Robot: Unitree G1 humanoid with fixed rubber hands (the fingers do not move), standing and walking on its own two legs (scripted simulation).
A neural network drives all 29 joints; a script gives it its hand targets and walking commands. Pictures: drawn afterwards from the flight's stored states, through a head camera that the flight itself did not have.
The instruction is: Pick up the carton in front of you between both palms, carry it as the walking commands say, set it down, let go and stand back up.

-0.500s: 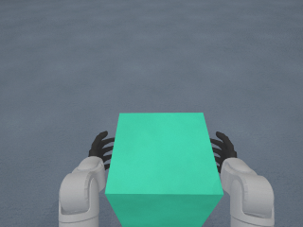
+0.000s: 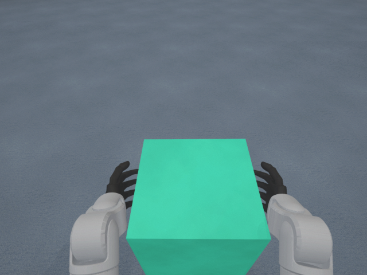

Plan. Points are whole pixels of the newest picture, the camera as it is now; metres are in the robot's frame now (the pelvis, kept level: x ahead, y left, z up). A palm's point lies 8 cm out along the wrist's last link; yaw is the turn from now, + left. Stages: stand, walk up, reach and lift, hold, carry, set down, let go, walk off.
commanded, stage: carry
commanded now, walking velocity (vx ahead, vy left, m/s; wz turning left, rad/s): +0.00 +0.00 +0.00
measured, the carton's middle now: (194, 212) +0.26 +0.00 +0.03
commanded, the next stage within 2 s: hold in 1.26 s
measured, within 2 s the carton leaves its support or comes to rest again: neither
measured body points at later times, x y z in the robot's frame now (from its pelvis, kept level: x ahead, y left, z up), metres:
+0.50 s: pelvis -0.04 +0.00 +0.00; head -0.05 +0.00 +0.45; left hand +0.25 +0.15 +0.06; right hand +0.25 -0.15 +0.06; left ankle -0.05 +0.12 -0.74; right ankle -0.01 -0.10 -0.74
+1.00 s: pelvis -0.04 +0.00 +0.00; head -0.05 +0.00 +0.45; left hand +0.27 +0.15 +0.04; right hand +0.27 -0.15 +0.04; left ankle -0.05 +0.12 -0.74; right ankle -0.01 -0.10 -0.74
